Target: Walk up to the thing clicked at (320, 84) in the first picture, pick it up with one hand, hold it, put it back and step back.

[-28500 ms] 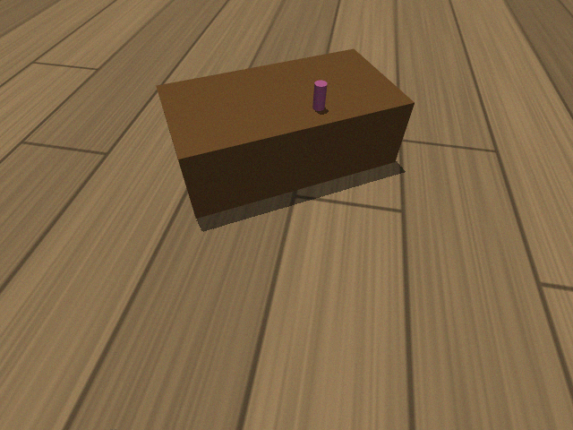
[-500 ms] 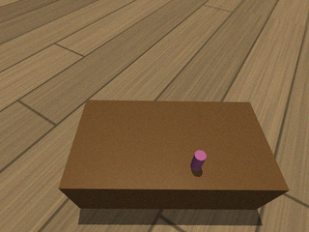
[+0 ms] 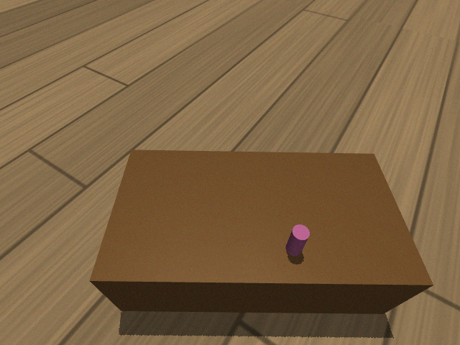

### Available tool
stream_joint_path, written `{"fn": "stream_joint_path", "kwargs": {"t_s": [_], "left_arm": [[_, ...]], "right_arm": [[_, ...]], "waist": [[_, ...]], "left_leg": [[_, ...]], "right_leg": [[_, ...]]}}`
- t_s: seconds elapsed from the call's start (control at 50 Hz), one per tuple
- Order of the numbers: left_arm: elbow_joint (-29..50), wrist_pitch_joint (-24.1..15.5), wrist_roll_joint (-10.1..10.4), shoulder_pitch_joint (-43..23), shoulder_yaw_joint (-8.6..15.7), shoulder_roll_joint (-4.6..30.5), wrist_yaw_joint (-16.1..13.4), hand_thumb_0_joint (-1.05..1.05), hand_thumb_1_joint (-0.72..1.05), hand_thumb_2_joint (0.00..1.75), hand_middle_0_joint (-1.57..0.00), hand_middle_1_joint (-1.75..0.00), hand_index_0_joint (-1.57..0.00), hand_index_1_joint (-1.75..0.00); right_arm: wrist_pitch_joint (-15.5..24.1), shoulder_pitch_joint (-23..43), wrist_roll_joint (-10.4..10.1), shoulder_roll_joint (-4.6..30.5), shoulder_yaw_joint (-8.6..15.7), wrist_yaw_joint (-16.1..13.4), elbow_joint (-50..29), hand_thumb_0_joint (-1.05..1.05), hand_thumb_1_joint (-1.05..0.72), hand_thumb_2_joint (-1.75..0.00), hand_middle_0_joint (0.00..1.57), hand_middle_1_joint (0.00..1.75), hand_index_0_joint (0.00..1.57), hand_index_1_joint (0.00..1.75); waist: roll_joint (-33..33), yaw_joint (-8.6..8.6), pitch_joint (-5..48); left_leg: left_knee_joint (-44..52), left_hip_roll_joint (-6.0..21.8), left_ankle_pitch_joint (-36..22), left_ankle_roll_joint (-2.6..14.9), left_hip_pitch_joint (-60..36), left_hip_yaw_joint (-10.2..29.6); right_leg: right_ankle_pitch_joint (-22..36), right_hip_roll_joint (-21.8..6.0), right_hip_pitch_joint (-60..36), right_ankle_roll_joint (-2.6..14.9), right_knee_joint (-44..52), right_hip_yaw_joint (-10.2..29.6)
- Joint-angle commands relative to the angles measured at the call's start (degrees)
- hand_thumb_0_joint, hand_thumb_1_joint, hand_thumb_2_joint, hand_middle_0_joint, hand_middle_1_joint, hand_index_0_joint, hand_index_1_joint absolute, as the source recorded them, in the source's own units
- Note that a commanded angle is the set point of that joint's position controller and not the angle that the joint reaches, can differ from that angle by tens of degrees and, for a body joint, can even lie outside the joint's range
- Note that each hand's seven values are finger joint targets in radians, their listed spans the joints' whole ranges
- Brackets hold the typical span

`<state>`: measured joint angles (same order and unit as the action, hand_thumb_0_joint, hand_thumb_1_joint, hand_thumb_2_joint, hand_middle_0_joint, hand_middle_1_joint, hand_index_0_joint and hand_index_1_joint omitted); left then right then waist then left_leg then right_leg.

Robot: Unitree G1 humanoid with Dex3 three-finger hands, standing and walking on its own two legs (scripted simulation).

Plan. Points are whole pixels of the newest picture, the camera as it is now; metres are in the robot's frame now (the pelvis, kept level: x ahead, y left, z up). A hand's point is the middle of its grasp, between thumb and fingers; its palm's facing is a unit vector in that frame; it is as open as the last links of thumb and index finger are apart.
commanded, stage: stand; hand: right
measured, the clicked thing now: (297, 240) +0.47 -0.22 -0.36
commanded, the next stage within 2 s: step back in 0.82 s
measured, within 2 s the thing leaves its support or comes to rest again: neither
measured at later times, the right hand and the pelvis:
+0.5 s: hand out of the picture +0.06 -0.25 -0.16, palm faces -0.02 +0.94 -0.34, open 7.4 cm; pelvis +0.00 +0.00 +0.00, yaw +0 degrees
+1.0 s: hand out of the picture +0.06 -0.27 -0.16, palm faces -0.01 +0.93 -0.36, open 7.4 cm; pelvis -0.03 +0.00 -0.01, yaw -1 degrees
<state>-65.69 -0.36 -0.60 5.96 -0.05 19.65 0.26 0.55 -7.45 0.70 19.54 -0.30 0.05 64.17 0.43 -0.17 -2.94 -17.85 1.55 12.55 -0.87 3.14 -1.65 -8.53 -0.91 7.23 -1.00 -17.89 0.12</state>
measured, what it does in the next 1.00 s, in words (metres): stands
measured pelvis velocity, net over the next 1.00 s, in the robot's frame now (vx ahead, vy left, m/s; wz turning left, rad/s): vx -0.03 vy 0.00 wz -0.01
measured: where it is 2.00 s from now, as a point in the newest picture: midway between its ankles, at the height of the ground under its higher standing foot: outside the picture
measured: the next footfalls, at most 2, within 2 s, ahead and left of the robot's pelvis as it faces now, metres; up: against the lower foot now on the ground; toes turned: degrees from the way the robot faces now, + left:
left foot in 1.26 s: -0.09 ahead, +0.15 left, +0.00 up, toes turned -2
right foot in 1.66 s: -0.12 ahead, -0.08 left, +0.00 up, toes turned -1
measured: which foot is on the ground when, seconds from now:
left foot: down 0.00-1.00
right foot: down 0.00-1.00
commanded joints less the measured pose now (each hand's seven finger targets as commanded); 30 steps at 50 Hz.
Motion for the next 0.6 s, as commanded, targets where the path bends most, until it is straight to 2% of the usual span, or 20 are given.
{"fn": "stream_joint_path", "kwargs": {"t_s": [0.0,0.06,0.14,0.18,0.28,0.4,0.58], "left_arm": [[3.1,-1.2,0.0,-1.9,2.3,11.7,-0.9,0.00,0.90,0.90,-0.20,-0.30,-0.20,-0.30],[3.2,-1.2,0.0,-1.7,2.2,11.6,-0.8,0.00,0.90,0.90,-0.20,-0.30,-0.20,-0.30],[3.2,-1.3,0.2,-1.9,2.2,12.2,-0.9,0.00,0.90,0.90,-0.20,-0.30,-0.20,-0.30],[3.3,-1.4,0.0,-1.7,2.2,11.8,-0.9,0.00,0.90,0.90,-0.20,-0.30,-0.20,-0.30],[3.2,-1.3,0.0,-1.9,2.3,11.9,-0.8,0.00,0.90,0.90,-0.20,-0.30,-0.20,-0.30],[3.3,-1.4,-0.1,-1.4,2.2,11.8,-0.7,0.00,0.90,0.90,-0.20,-0.30,-0.20,-0.30],[3.5,-1.2,0.1,-1.6,2.2,12.2,-0.8,0.00,0.90,0.90,-0.20,-0.30,-0.20,-0.30]], "right_arm": [[1.1,1.8,0.1,12.2,2.7,-0.9,-3.3,0.00,-0.90,-0.90,0.20,0.30,0.20,0.30],[1.2,1.9,0.0,12.5,2.8,-0.9,-3.2,0.00,-0.90,-0.90,0.20,0.30,0.20,0.30],[1.0,1.6,0.0,12.0,2.7,-0.7,-3.1,0.00,-0.90,-0.90,0.20,0.30,0.20,0.30],[1.1,2.0,0.0,12.2,2.8,-0.8,-3.3,0.00,-0.90,-0.90,0.20,0.30,0.20,0.30],[0.8,1.5,0.1,12.1,2.8,-0.7,-3.2,0.00,-0.90,-0.90,0.20,0.30,0.20,0.30],[1.2,1.9,-0.1,12.4,2.8,-0.6,-3.5,0.00,-0.90,-0.90,0.20,0.30,0.20,0.30],[1.2,1.2,0.0,12.3,2.8,-0.7,-3.4,0.00,-0.90,-0.90,0.20,0.30,0.20,0.30]], "waist": [[-0.5,0.01,4.2],[-1.3,0.16,4.6],[-0.1,-0.01,3.4],[-0.5,0.13,3.9],[-0.6,0.01,1.9],[-1.2,0.14,4.1],[-0.3,-0.06,4.0]], "left_leg": [[3.2,6.5,-8.7,1.73,2.2,4.3],[3.0,6.6,-9.6,1.72,1.8,4.4],[3.4,6.3,-6.7,1.62,2.0,4.7],[3.0,6.4,-7.4,1.76,2.2,4.7],[3.8,6.2,-3.3,1.82,4.0,4.7],[3.4,6.5,-7.1,1.88,2.3,4.8],[3.4,6.5,-7.0,1.83,2.4,4.7]], "right_leg": [[11.1,-6.9,-2.8,2.12,1.7,5.5],[11.5,-6.9,-2.9,2.22,1.5,5.4],[8.2,-6.6,-1.7,1.99,2.3,5.4],[9.8,-6.7,-2.2,2.02,2.1,5.4],[6.3,-6.6,-1.5,1.96,2.9,5.7],[10.0,-6.8,-2.4,2.08,1.6,5.6],[8.8,-6.8,-2.2,2.25,1.3,5.7]]}}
